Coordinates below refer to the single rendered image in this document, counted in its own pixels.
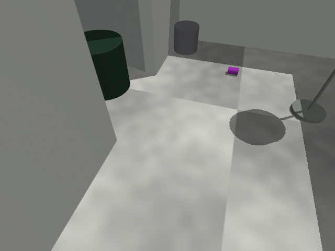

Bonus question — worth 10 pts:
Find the floor lamp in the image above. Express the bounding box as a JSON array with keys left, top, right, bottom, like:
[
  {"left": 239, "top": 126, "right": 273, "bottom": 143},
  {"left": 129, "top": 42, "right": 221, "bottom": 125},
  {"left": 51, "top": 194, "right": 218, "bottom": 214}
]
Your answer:
[{"left": 291, "top": 69, "right": 335, "bottom": 124}]

